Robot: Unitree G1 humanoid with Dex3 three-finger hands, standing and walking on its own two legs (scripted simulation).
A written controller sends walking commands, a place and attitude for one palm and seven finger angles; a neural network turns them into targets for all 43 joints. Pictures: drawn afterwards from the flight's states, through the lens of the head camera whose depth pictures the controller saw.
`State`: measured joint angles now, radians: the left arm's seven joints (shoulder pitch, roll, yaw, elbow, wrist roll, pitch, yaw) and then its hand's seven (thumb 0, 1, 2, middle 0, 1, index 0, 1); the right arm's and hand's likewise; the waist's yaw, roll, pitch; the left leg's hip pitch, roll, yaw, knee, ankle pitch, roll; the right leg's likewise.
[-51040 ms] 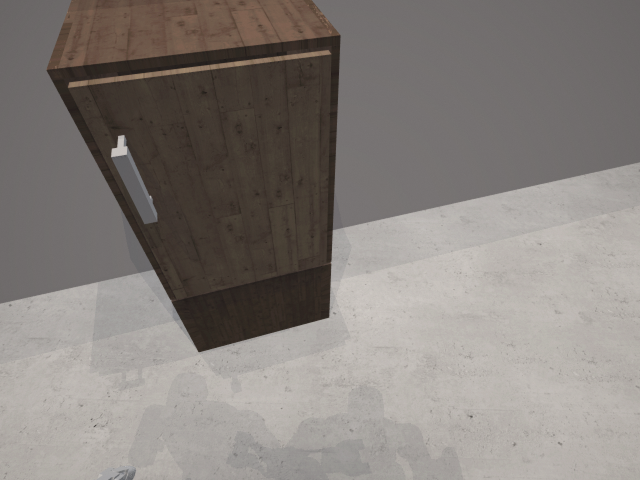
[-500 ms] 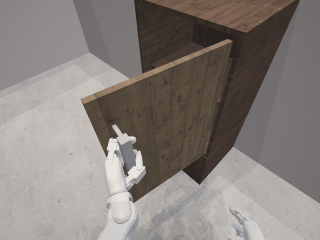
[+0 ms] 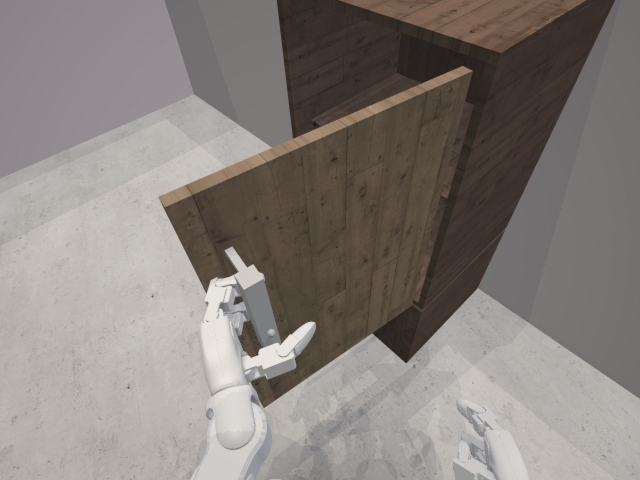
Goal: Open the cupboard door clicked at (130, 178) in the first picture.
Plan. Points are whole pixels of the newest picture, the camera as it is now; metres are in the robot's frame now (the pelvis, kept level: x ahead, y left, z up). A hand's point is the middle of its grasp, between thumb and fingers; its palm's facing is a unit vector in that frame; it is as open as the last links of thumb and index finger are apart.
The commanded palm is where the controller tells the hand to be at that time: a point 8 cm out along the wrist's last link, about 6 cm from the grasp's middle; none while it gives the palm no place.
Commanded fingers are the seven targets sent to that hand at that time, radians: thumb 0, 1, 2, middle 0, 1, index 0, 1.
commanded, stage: open thumb and fingers to let go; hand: left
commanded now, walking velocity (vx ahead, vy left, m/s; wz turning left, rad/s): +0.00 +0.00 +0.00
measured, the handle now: (252, 301) +0.33 +0.10 +0.06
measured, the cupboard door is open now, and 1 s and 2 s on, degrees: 82 85 84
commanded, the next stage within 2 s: slide the hand sideways off the handle in 0.42 s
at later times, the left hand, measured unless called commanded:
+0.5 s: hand (271, 328) +0.29 +0.07 +0.06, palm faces +0.27 -0.96 -0.01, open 15.0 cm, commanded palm +0.25 +0.11 +0.06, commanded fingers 0.00 -0.50 0.30 -0.15 -0.30 -0.15 -0.30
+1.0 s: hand (269, 372) +0.23 +0.07 +0.06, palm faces -0.16 -0.99 +0.02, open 16.2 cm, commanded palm +0.22 +0.13 +0.06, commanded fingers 0.00 -0.50 0.30 -0.15 -0.30 -0.15 -0.30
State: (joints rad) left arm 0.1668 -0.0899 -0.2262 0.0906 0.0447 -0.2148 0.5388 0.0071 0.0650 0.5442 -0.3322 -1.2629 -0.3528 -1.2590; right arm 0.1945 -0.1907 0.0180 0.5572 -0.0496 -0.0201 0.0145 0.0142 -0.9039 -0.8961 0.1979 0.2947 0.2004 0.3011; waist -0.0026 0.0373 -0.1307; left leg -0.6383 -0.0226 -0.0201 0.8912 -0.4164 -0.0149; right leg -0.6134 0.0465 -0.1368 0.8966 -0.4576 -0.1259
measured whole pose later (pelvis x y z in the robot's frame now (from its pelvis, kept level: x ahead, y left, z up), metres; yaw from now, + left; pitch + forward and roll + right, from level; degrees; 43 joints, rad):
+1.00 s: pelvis -0.01 +0.06 -0.01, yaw -3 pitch +9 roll -1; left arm 0.25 0.01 -0.35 -0.02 0.03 -0.27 0.19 -0.01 -0.50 0.30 -0.16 -0.32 -0.17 -0.32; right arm 0.25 -0.21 0.04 0.43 0.00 -0.03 0.03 0.02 -0.90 -0.90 0.20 0.29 0.20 0.30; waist -0.01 0.03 -0.11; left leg -0.69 -0.04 0.05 0.99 -0.46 0.07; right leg -0.67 0.03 -0.07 0.98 -0.47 -0.06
